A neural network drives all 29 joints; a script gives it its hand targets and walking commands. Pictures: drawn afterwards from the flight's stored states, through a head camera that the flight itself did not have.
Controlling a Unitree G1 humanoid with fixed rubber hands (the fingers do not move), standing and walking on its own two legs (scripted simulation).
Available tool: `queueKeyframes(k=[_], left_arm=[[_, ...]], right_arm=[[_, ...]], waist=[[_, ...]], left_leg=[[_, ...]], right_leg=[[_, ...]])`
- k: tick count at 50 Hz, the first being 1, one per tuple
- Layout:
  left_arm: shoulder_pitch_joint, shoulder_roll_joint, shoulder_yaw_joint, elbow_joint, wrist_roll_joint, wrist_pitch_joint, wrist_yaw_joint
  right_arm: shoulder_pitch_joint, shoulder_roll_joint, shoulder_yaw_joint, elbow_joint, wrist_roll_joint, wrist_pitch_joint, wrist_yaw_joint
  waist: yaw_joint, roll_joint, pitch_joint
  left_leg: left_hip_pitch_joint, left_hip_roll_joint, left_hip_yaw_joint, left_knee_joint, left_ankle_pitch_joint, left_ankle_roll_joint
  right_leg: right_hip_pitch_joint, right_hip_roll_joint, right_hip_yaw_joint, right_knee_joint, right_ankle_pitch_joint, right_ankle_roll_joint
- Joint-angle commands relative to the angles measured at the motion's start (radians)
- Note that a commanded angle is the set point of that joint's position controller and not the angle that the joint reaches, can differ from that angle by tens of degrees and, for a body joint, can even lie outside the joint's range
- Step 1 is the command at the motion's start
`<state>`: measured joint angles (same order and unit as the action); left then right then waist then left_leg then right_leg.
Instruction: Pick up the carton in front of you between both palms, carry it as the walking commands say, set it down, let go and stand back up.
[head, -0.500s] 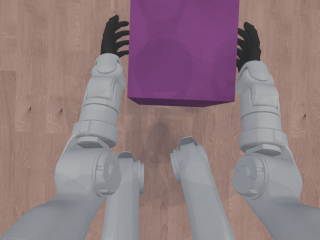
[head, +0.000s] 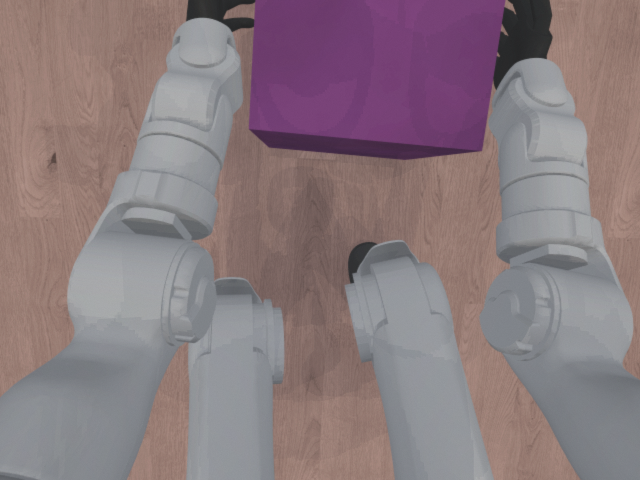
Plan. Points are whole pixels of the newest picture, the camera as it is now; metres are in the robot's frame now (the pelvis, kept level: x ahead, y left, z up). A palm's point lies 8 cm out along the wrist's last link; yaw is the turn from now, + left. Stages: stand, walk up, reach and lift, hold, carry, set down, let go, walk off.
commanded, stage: set down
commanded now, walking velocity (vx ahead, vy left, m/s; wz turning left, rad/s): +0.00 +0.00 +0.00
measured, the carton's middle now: (357, 60) +0.51 -0.14 -0.24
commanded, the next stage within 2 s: none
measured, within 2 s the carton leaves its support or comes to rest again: rests again in 0.54 s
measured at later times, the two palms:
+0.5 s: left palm (208, 38) +0.55 +0.02 -0.19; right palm (494, 83) +0.45 -0.27 -0.19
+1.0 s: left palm (204, 39) +0.55 +0.02 -0.20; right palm (490, 84) +0.46 -0.27 -0.20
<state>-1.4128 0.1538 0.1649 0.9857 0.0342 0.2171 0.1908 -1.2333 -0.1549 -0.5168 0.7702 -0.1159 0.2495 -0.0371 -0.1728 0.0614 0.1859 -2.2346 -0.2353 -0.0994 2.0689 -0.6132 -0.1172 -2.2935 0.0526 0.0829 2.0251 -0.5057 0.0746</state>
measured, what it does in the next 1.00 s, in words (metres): stands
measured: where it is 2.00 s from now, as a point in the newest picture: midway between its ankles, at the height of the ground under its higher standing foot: (308, 339)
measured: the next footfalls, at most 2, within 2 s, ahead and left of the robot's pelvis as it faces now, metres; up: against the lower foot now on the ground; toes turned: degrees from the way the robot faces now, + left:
none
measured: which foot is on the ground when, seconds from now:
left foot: down 0.00-1.00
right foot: down 0.00-1.00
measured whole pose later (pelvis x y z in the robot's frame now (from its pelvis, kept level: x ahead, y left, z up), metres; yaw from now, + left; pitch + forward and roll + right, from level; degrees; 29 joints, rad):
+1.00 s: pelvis -0.01 +0.01 -0.03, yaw -2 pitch +38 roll -2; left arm -1.52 0.24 0.10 1.19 0.00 0.12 0.09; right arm -1.34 -0.23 -0.53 1.05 -0.13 0.09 0.06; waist -0.17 0.08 0.34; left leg -2.23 -0.18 -0.05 2.19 -0.62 -0.05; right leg -2.27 -0.01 0.06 2.12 -0.51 0.07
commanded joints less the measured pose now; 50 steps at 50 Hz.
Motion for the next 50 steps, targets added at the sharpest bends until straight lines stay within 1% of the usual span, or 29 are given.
queueKeyframes(k=[1, 5, 13, 22, 27, 28, 29, 40, 44, 46, 47, 48, 49, 50], left_arm=[[-0.53, -0.937, -0.319, -0.108, -0.082, -0.048, -0.23], [-0.509, -0.917, -0.283, -0.073, -0.063, -0.052, -0.237], [-0.509, -0.857, -0.24, -0.022, -0.056, -0.067, -0.238], [-0.524, -0.804, -0.245, -0.001, -0.082, -0.087, -0.246], [-0.519, -0.776, -0.251, 0.011, -0.094, -0.099, -0.252], [-0.522, -0.759, -0.251, 0.027, -0.091, -0.103, -0.246], [-0.515, -0.751, -0.246, 0.027, -0.091, -0.105, -0.252], [-0.472, -0.599, -0.161, 0.116, -0.029, -0.106, -0.265], [-0.483, -0.544, -0.162, 0.122, -0.03, -0.111, -0.258], [-0.49, -0.495, -0.171, 0.115, -0.041, -0.117, -0.245], [-0.483, -0.441, -0.171, 0.111, -0.048, -0.121, -0.232], [-0.46, -0.342, -0.16, 0.105, -0.056, -0.129, -0.21], [-0.433, -0.2, -0.145, 0.1, -0.064, -0.137, -0.177], [-0.395, -0.01, -0.132, 0.099, -0.077, -0.145, -0.135]], right_arm=[[-0.607, 0.739, 0.412, -0.032, 0.099, -0.029, 0.277], [-0.588, 0.718, 0.373, 0.006, 0.07, -0.031, 0.288], [-0.618, 0.647, 0.341, 0.012, 0.049, -0.052, 0.294], [-0.621, 0.585, 0.329, 0.039, 0.05, -0.08, 0.283], [-0.617, 0.562, 0.329, 0.058, 0.057, -0.096, 0.274], [-0.598, 0.542, 0.316, 0.076, 0.049, -0.102, 0.261], [-0.595, 0.54, 0.316, 0.082, 0.046, -0.101, 0.262], [-0.54, 0.437, 0.232, 0.177, -0.001, -0.104, 0.247], [-0.524, 0.39, 0.2, 0.204, -0.006, -0.114, 0.237], [-0.505, 0.343, 0.176, 0.223, -0.006, -0.128, 0.224], [-0.483, 0.291, 0.156, 0.235, -0.005, -0.138, 0.212], [-0.441, 0.197, 0.123, 0.251, -0.004, -0.152, 0.189], [-0.385, 0.065, 0.082, 0.277, 0.0, -0.171, 0.156], [-0.318, -0.111, 0.038, 0.307, 0.005, -0.196, 0.112]], waist=[[-0.134, 0.156, -1.196], [-0.128, 0.147, -1.113], [-0.121, 0.125, -1.028], [-0.133, 0.121, -0.957], [-0.134, 0.118, -0.917], [-0.133, 0.119, -0.898], [-0.134, 0.124, -0.882], [-0.097, 0.117, -0.707], [-0.1, 0.11, -0.694], [-0.107, 0.103, -0.703], [-0.112, 0.101, -0.711], [-0.117, 0.097, -0.722], [-0.122, 0.089, -0.733], [-0.129, 0.081, -0.746]], left_leg=[[0.426, 0.012, 0.193, -0.146, 0.302, 0.066], [0.375, 0.012, 0.179, -0.149, 0.285, 0.074], [0.356, 0.014, 0.153, -0.14, 0.281, 0.085], [0.325, 0.018, 0.141, -0.116, 0.278, 0.088], [0.298, 0.021, 0.138, -0.099, 0.28, 0.091], [0.281, 0.024, 0.137, -0.095, 0.281, 0.086], [0.286, 0.022, 0.138, -0.096, 0.266, 0.089], [0.219, 0.03, 0.129, -0.096, 0.153, 0.1], [0.237, 0.041, 0.125, -0.091, 0.142, 0.096], [0.258, 0.05, 0.125, -0.088, 0.143, 0.089], [0.274, 0.056, 0.125, -0.087, 0.147, 0.084], [0.293, 0.065, 0.127, -0.086, 0.152, 0.077], [0.312, 0.078, 0.126, -0.086, 0.157, 0.069], [0.331, 0.092, 0.122, -0.088, 0.161, 0.06]], right_leg=[[0.713, 0.038, -0.183, -0.12, 0.473, -0.026], [0.646, 0.033, -0.182, -0.11, 0.437, -0.032], [0.56, 0.019, -0.181, -0.092, 0.394, -0.039], [0.54, 0.011, -0.169, -0.072, 0.388, -0.05], [0.541, 0.01, -0.159, -0.059, 0.401, -0.055], [0.545, 0.007, -0.157, -0.055, 0.405, -0.053], [0.544, 0.008, -0.152, -0.056, 0.39, -0.055], [0.45, 0.0, -0.135, -0.047, 0.256, -0.07], [0.445, -0.006, -0.139, -0.04, 0.242, -0.066], [0.457, -0.011, -0.146, -0.036, 0.25, -0.059], [0.467, -0.015, -0.151, -0.035, 0.257, -0.054], [0.483, -0.021, -0.157, -0.034, 0.266, -0.048], [0.503, -0.029, -0.163, -0.035, 0.276, -0.04], [0.526, -0.041, -0.165, -0.035, 0.285, -0.035]])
